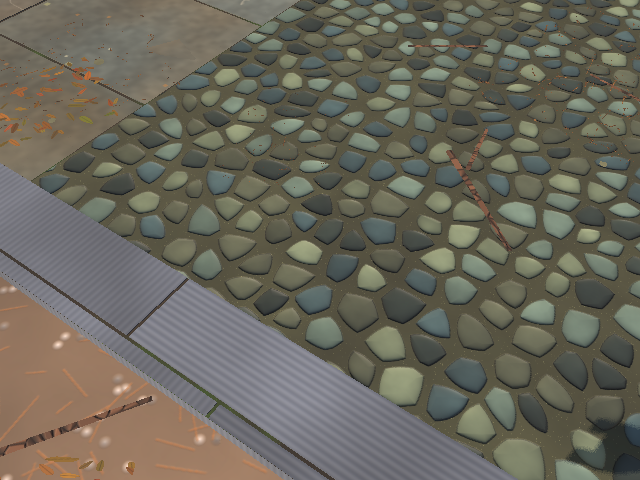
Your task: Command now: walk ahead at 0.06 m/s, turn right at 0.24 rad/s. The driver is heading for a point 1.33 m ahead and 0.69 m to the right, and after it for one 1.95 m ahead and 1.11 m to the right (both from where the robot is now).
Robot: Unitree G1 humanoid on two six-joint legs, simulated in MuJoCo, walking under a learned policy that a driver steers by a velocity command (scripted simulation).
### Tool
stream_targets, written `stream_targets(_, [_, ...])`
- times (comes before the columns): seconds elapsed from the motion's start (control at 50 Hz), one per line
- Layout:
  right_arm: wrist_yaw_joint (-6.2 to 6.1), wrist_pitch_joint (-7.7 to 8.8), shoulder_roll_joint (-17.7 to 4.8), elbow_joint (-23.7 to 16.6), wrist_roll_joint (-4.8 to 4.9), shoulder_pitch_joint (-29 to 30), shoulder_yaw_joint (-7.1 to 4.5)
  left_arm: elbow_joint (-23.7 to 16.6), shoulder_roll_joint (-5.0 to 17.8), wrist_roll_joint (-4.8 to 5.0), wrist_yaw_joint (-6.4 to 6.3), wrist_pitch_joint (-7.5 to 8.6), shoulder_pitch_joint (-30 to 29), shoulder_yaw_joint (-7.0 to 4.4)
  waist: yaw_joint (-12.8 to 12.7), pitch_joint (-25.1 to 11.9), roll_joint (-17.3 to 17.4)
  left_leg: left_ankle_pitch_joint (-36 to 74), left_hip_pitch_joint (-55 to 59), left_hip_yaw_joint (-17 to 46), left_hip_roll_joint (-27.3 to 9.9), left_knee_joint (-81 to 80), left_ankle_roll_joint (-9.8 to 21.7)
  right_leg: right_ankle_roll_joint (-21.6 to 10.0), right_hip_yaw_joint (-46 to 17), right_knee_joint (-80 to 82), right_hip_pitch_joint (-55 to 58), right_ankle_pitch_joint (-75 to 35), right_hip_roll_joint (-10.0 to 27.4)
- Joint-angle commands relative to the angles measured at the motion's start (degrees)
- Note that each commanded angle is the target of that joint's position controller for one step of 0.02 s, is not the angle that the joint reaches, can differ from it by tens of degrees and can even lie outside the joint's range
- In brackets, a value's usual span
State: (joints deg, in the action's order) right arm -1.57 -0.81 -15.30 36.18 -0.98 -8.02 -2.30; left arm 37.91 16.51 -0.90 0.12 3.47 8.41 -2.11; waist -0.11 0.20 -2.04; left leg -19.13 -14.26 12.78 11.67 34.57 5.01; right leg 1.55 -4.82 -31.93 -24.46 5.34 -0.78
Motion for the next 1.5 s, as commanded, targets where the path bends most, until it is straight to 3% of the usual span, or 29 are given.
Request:
stream_targets(0.02, [-0.03,1.71,-7.52,-0.36,-0.37,-10.44,-2.12,-6.73,11.92,-0.66,0.27,1.09,-5.62,-3.25,5.51,-5.21,-7.17,5.43,-5.57,-3.43,-5.54,7.67,-2.86,-13.17,-16.26,5.91,14.91,-36.13,12.48])
stream_targets(0.06, [-0.81,0.64,-9.76,-3.07,0.05,-1.56,-2.9,-4.13,9.54,0.73,0.09,-0.19,4.85,-3.34,-1.03,-7.88,-11.51,-17.32,-15.21,-6.47,-3.51,21.39,-7.47,-20.47,-33.13,10.97,21.66,-27.56,18.66])
stream_targets(0.08, [-0.71,-0.27,-9.24,-3.17,0.46,-0.1,-3.07,-3.92,10.86,0.97,-0.05,-0.56,7.2,-3.93,-2.22,-9.15,-7.17,-19.55,-18.25,-4.47,-3.62,29.66,-8.07,-19.4,-34.77,11.38,23.57,-18.87,18.19])
stream_targets(0.14, [-0.13,-1.27,-5.45,-2.86,0.95,1.5,-2.43,-6.06,10.49,1.99,-1.46,-2.32,0.95,-4.55,0.29,-5.96,-1.87,-9.73,-17.89,-3.8,-5.98,25.69,-8.08,-11.64,-25.9,12.62,16.36,-1.76,10.3])
stream_targets(0.2, [0.1,-0.46,-2.94,-1.9,1.78,2.38,-2.19,-6.55,9.39,1.84,-2.15,-4.68,0.35,-5.07,0.14,-6.11,-7.29,-6.5,-10.78,-6.86,-3.83,11.05,-8.49,-9.41,-23.32,13.92,13.22,5.02,4.94])
stream_targets(0.3, [1.0,1.41,-5.49,1.12,2.38,-2.2,-3.36,-7.17,10.83,2.74,-2.65,-5.72,0.84,-6.49,1.13,-7.94,-10.75,2.27,1.21,-5.81,-4.55,-8.51,-6.04,-8.64,-28.39,14.79,10.46,12.36,4.29])
stream_targets(0.32, [0.93,1.55,-6.67,2.22,2.3,-4.39,-3.93,-7.31,10.12,3.1,-2.7,-5.75,0.67,-6.29,2.15,-8.03,-9.69,6.46,7.06,-5.78,-6.88,-14.13,-4.74,-6.76,-27.21,13.52,6.69,16.49,2.43])
stream_targets(0.34, [0.57,1.43,-9.68,2.33,1.56,-5.63,-4.74,-7.1,7.95,2.98,-2.63,-5.87,2.75,-5.65,1.46,-9.46,-4.16,4.89,14.54,0.84,-15.84,-16.99,-1.36,-4.02,-23.15,5.97,-0.15,26.07,-1.23])
stream_targets(0.36, [0.62,1.15,-13.82,1.78,-0.88,-2.96,-5.25,-8.68,6.14,3.39,-2.28,-5.46,2.34,-5.35,-0.43,-6.36,14.89,5.46,12.46,16.26,-28.58,-20.81,6.43,-1.3,-8.43,-10.11,-11.02,28.44,-9.38])
stream_targets(0.38, [0.55,1.76,-11.03,-0.14,-2.78,1.74,-4.54,-8.03,10.82,2.38,-1.91,-4.61,3.83,-6.67,-1.47,-3.78,14.33,11.69,7.16,18.07,-33.2,-20.83,9.47,1.04,-7.87,-22.41,-12.81,26.99,-4.36])
stream_targets(0.4, [-0.14,1.96,-7.76,-1.34,-2.05,5.7,-3.62,-6.43,12.86,2.23,-1.63,-4.73,5.25,-7.38,-2.96,-2.65,9.98,15.14,5.56,11.16,-30.59,-19.22,7.81,1.74,-6.05,-28.44,-11.93,23.18,-2.85])
stream_targets(0.46, [-1.72,1.68,-5.77,-1.55,0.19,6.49,-2.52,-4.73,8.53,1.96,-1.46,-5.95,7.56,-6.08,-2.24,-0.81,7.17,22.45,6.93,-0.87,-24.63,-16.74,5.35,3.85,-2.72,-39.85,-15.17,15.98,-0.89])
stream_targets(0.56, [-2.1,0.31,-8.82,0.13,-0.4,-1.69,-3.29,-9.81,6.18,2.66,-0.4,-5.73,-1.13,-4.05,3.4,-0.93,8.92,31.51,15.91,-7.0,-26.4,-16.54,8.29,6.98,2.99,-31.32,-19.85,13.18,4.48])
stream_targets(0.72, [0.4,0.59,-12.8,0.67,1.55,0.33,-5.35,-11.23,5.82,2.39,1.41,-7.08,-2.19,-3.72,2.32,-2.59,10.87,35.55,12.54,-17.77,-29.65,-13.38,5.54,2.65,9.45,-12.47,-4.38,13.07,4.73])
stream_targets(0.78, [1.14,1.48,-12.11,1.92,3.68,0.42,-5.33,-10.31,6.39,2.01,1.58,-7.72,1.44,-4.68,-1.2,-4.42,9.52,35.72,9.69,-20.36,-28.74,-4.23,1.57,-1.94,9.96,3.34,7.78,7.69,1.4])
stream_targets(0.8, [1.48,1.97,-9.93,3.29,3.45,-2.52,-4.63,-8.63,9.59,1.5,0.76,-7.52,6.45,-5.96,-3.11,-7.07,3.81,31.44,2.8,-23.56,-25.2,5.06,-2.36,-4.71,6.93,9.76,19.84,-5.02,0.84])
stream_targets(0.82, [1.72,2.37,-5.86,0.44,-0.01,-2.26,-2.95,-9.04,16.92,1.21,-0.58,-6.96,10.4,-7.49,-2.8,-10.63,-13.17,-6.94,-17.54,-25.23,-19.25,23.36,-7.49,-10.99,-12.94,6.43,36.57,-36.26,16.34])
stream_targets(0.84, [1.48,2.44,-6.65,-0.64,-0.95,-0.63,-2.77,-10.79,17.39,-0.43,-0.51,-5.5,6.85,-6.8,-3.14,-16.87,-15.54,-21.85,-25.61,-16.16,-13.78,35.92,-10.15,-23.83,-24.96,6.73,34.12,-40.53,27.17])
stream_targets(0.86, [1.21,1.89,-10.35,0.13,0.66,2.58,-3.77,-10.14,12.89,-0.34,0.16,-4.42,6.91,-5.5,-5.88,-16.07,-6.7,-19.27,-24.7,-11.41,-15.61,39.42,-9.79,-22.76,-18.09,7.88,30.92,-36.63,23.71])
stream_targets(0.9, [0.16,1.04,-9.1,1.11,1.36,2.17,-3.46,-8.74,9.71,0.99,-0.32,-3.69,1.36,-4.39,-2.11,-9.44,-3.09,-10.77,-24.4,-10.53,-17.26,33.73,-8.89,-16.13,-10.24,8.78,24.02,-23.44,16.67])
stream_targets(0.96, [-0.22,0.03,-9.07,2.91,0.74,-2.22,-3.44,-8.59,9.13,0.55,-0.96,-3.7,-3.44,-3.52,1.29,-7.98,-4.55,-3.24,-16.12,-11.88,-15.26,30.19,-10.11,-15.39,-6.07,10.77,15.33,-23.92,13.99])
stream_targets(1.04, [-0.33,-0.23,-6.17,3.14,0.79,-2.17,-1.99,-6.66,7.97,0.39,-1.14,-3.49,-3.77,-2.99,0.51,-7.04,-5.49,-1.1,-10.46,-11.68,-15.22,16.6,-10.21,-14.92,-4.67,11.18,13.39,-17.18,12.62])
stream_targets(1.12, [-0.02,-0.27,-6.89,2.6,1.09,-1.15,-1.93,-4.3,7.74,0.19,-0.62,-3.67,-2.65,-2.55,-0.94,-4.7,-6.85,-1.59,-5.26,-12.02,-14.6,7.26,-8.91,-15.36,-7.94,11.45,10.77,-6.36,13.24])
stream_targets(1.16, [0.29,0.1,-5.91,3.2,0.91,-2.79,-1.71,-3.37,6.15,0.64,-0.39,-3.61,-3.94,-1.69,0.91,-3.67,-5.93,4.11,0.29,-13.07,-13.82,-2.64,-7.55,-13.5,-8.2,10.0,8.6,-1.12,11.84])
stream_targets(1.2, [0.39,0.8,-7.39,3.21,-0.59,-4.04,-1.54,-1.54,2.68,-0.11,-0.22,-2.94,-0.46,-0.32,0.65,-4.24,0.06,22.03,9.71,-7.38,-18.32,-11.29,-5.27,-7.36,-5.89,6.78,4.67,7.55,6.93])
stream_targets(1.22, [0.11,0.83,-11.15,2.65,-0.46,-2.74,-2.17,-0.75,2.94,-0.92,0.2,-2.5,3.56,-0.56,-3.31,-3.9,8.77,26.39,9.21,-4.01,-23.04,-10.07,-2.09,-4.37,-1.41,4.14,3.59,14.17,2.06])
stream_targets(1.24, [0.55,1.1,-7.88,3.01,0.01,-0.12,-1.5,-0.63,2.52,-1.05,-0.15,-2.74,2.47,-0.45,-3.37,-4.43,12.19,13.38,0.58,-2.94,-23.21,-12.14,0.61,-2.07,0.96,4.78,10.72,12.77,1.25])
stream_targets(1.3, [1.16,2.31,-5.8,2.88,-0.27,0.53,-0.71,0.2,4.65,-0.28,-0.97,-4.04,-1.79,-1.24,-0.63,-0.64,8.33,5.46,-2.09,-7.67,-17.74,-11.93,-3.35,-2.59,0.05,4.81,11.99,7.05,1.58])
stream_targets(1.5, [0.35,2.58,-4.59,4.73,0.38,-2.01,0.01,5.73,2.76,0.26,-1.47,-3.74,1.71,-1.43,0.26,-1.59,2.18,12.88,2.46,-9.99,-15.98,-8.91,-3.3,-2.01,-0.61,5.68,12.46,-0.4,2.26])
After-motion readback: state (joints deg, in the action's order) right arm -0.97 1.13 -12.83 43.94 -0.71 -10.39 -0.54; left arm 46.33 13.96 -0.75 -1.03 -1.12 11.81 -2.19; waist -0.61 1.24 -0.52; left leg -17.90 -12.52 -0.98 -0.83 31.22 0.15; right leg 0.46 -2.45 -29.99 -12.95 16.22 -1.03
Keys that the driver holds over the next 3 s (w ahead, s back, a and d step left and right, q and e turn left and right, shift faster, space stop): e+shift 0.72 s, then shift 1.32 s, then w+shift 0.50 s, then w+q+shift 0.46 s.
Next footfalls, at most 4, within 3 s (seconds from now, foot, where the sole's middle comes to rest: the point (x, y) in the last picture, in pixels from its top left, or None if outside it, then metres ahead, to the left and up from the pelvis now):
0.32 left None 0.10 0.10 -0.76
0.80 right None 0.00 -0.16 -0.76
1.20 left None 0.17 0.02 -0.76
2.38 right None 0.05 -0.26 -0.76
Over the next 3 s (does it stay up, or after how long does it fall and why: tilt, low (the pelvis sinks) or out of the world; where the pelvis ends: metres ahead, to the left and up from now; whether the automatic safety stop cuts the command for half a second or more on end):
stays up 0.41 -0.42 0.02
